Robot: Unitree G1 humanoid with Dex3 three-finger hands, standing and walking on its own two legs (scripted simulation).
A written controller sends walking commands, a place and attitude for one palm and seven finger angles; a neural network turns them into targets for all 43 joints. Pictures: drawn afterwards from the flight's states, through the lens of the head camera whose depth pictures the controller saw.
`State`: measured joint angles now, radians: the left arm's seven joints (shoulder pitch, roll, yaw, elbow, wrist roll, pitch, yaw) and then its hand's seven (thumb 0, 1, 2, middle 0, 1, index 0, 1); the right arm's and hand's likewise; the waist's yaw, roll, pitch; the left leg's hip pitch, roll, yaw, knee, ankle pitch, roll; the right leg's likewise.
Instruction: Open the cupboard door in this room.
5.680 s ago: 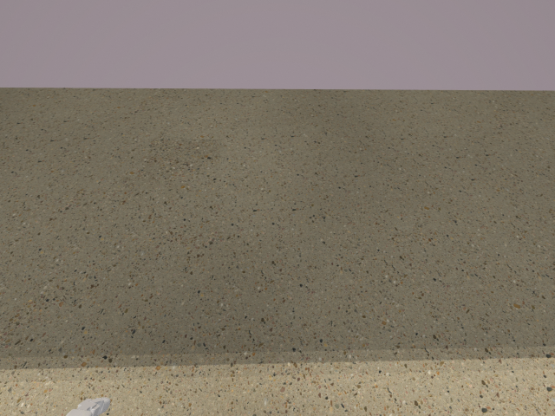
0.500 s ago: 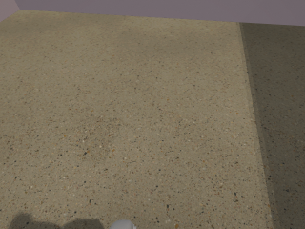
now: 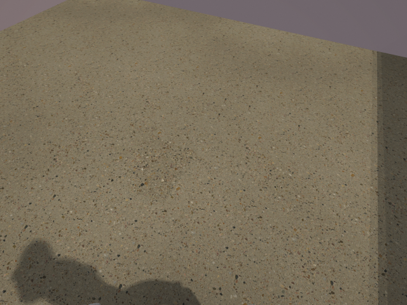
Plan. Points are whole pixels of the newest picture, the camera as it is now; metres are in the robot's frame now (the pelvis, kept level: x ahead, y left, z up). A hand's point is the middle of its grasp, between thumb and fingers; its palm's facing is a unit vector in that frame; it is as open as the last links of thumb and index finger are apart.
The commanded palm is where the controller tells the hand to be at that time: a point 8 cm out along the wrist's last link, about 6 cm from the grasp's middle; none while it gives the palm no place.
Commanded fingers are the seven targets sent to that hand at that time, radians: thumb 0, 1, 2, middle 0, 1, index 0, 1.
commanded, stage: turn or walk to find it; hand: left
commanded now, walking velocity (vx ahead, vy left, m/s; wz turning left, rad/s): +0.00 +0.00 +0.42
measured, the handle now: out of the picture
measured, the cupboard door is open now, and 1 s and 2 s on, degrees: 0 0 0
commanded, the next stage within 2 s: none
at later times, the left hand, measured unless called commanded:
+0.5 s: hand out of the picture -0.04 +0.18 -0.17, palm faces +0.27 -0.94 -0.23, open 7.4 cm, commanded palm none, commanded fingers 0.00 0.90 0.90 -0.20 -0.30 -0.20 -0.30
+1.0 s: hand out of the picture -0.04 +0.21 -0.15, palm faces +0.42 -0.87 -0.26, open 7.4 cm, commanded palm none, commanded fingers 0.00 0.90 0.90 -0.20 -0.30 -0.20 -0.30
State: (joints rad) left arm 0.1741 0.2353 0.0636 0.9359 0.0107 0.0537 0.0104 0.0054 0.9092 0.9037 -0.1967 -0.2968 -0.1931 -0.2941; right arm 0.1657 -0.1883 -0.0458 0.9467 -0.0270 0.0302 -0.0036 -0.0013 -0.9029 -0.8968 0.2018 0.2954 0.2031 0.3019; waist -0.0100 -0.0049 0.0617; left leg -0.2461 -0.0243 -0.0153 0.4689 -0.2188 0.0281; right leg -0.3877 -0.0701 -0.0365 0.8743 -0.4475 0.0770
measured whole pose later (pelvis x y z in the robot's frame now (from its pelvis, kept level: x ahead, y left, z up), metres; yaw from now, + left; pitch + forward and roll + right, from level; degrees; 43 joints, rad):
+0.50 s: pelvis -0.03 -0.02 -0.01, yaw +14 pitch -1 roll +1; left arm 0.25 0.19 0.04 0.95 0.03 0.02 0.01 0.00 0.90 0.90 -0.20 -0.30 -0.20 -0.30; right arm 0.19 -0.23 -0.07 1.00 -0.02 0.08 0.01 0.00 -0.91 -0.90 0.20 0.29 0.20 0.30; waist 0.01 -0.02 0.09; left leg -0.33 0.04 0.04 0.79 -0.45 -0.06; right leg -0.24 -0.13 -0.23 0.56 -0.29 0.00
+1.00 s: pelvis -0.06 -0.02 +0.00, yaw +25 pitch +0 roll +1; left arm 0.15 0.21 0.05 0.91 0.01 0.03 0.01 0.00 0.91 0.90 -0.20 -0.30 -0.19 -0.29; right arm 0.21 -0.20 -0.06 0.96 -0.03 0.04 0.00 0.00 -0.90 -0.90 0.20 0.30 0.20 0.30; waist -0.03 0.02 0.05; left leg -0.29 -0.05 -0.06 0.50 -0.21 0.02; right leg -0.28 -0.04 -0.04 0.62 -0.35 0.06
